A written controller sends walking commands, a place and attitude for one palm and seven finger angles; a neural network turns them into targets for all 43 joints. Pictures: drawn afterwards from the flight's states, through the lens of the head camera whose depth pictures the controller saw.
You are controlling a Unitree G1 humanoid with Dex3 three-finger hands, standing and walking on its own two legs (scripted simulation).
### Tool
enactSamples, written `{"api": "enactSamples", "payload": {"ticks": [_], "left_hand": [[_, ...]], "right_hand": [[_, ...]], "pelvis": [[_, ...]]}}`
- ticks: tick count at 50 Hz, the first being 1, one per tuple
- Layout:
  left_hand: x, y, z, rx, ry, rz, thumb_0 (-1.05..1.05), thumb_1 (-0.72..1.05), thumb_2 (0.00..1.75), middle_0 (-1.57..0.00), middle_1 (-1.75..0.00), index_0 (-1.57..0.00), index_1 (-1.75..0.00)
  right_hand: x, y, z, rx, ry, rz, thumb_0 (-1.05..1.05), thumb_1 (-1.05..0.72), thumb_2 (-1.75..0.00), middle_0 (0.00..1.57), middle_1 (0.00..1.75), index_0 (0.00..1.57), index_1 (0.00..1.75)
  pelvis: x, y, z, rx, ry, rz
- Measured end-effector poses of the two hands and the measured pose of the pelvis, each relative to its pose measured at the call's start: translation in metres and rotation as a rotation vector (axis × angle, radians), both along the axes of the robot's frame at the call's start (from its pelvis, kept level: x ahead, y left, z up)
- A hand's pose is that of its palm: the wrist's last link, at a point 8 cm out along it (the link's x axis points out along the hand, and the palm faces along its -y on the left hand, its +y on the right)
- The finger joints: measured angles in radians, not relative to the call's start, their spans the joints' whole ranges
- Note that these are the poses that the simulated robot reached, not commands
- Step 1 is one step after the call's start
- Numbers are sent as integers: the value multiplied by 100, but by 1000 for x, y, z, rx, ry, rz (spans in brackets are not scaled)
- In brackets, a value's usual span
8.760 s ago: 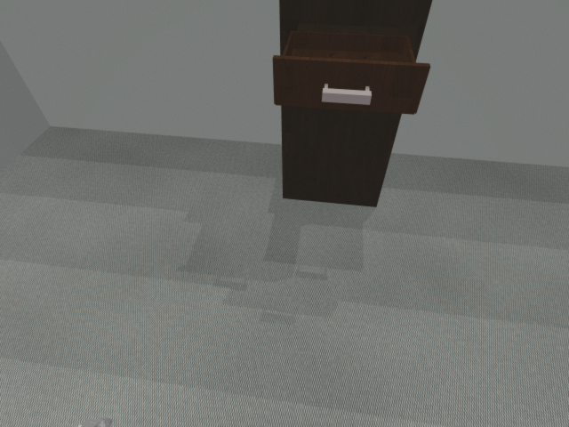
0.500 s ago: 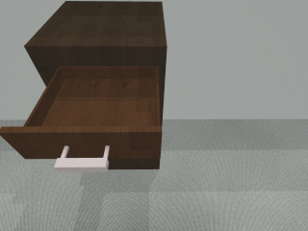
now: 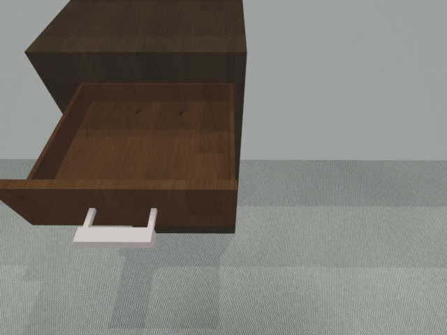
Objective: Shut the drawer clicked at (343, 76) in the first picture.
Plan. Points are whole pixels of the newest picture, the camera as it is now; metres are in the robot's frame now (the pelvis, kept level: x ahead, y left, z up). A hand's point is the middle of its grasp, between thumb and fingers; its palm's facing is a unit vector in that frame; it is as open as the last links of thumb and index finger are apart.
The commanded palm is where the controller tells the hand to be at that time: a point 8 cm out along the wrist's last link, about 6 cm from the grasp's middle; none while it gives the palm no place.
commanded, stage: come to a stop and stand still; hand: left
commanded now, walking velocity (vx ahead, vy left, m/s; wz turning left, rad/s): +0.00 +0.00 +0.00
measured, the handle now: (119, 225) +0.29 +0.21 +0.02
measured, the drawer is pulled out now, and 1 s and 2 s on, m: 0.30 0.30 0.29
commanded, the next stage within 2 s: look again from close up in 0.38 s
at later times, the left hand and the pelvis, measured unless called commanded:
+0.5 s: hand out of the picture +0.00 +0.19 -0.15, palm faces +0.00 -0.98 -0.22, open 7.4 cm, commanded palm none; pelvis -0.01 +0.01 +0.02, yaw +0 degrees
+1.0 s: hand out of the picture +0.00 +0.15 -0.16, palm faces +0.02 -0.98 -0.18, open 7.3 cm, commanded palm none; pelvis +0.01 -0.01 +0.02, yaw +0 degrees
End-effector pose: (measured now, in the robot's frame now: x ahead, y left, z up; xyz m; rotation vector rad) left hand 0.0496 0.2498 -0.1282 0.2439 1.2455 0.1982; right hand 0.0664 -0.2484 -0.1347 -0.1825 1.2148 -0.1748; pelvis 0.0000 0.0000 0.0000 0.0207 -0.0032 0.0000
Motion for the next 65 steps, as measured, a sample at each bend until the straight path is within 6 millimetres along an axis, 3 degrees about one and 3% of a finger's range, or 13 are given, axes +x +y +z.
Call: {"api": "enactSamples", "payload": {"ticks": [5,11,15,25,31,44,55,57,60,63,65], "left_hand": [[3,0,0,-29,-45,-34,0,91,90,-20,-30,-20,-30],[1,-2,7,-58,-67,-33,0,91,90,-20,-30,-20,-30],[-12,-3,10,-65,-42,-26,0,91,90,-20,-30,-20,-30],[-58,-10,7,-76,104,14,0,91,90,-20,-30,-20,-30],[-72,-21,5,-91,159,30,0,91,90,-20,-30,-20,-30],[-61,-45,2,-120,140,40,0,91,90,-20,-30,-20,-30],[-58,-51,3,-108,136,42,0,92,90,-20,-30,-20,-30],[-37,-39,20,-76,-4,109,3,95,90,-20,-30,-20,-30],[17,-24,73,4,-395,111,4,97,90,-22,-32,-22,-32],[72,-27,124,-1,-767,45,4,96,90,-25,-35,-24,-35],[92,-35,139,-45,-940,8,3,95,90,-27,-38,-26,-38]], "right_hand": [[6,9,8,7,-60,9,1,-91,-90,19,30,20,30],[-6,28,13,36,-65,34,0,-91,-90,19,30,20,30],[-21,34,13,53,-30,27,0,-91,-90,20,30,20,30],[-62,25,10,44,105,-6,0,-92,-90,20,30,20,30],[-75,23,8,49,162,-19,0,-91,-90,20,30,20,30],[-65,25,5,70,163,-17,1,-92,-90,20,30,20,30],[-58,16,6,64,158,-13,1,-92,-90,20,30,20,30],[-49,10,11,37,68,-11,1,-92,-90,20,30,20,30],[-19,-2,20,6,-155,1,1,-92,-90,20,30,20,30],[19,-13,28,-22,-349,45,1,-92,-90,20,30,20,30],[46,-20,35,-34,-468,68,1,-91,-90,20,30,20,30]], "pelvis": [[-4,5,1,-7,-30,7],[-10,11,9,-21,-30,4],[-13,12,13,-18,-20,4],[-9,9,17,-13,-8,1],[-5,4,18,-12,-13,0],[3,-5,19,-10,-22,4],[7,-13,19,-16,-16,6],[5,-14,18,-15,-15,4],[3,-15,14,-10,-4,29],[-5,-15,6,-16,33,54],[-10,-17,-3,-15,75,46]]}}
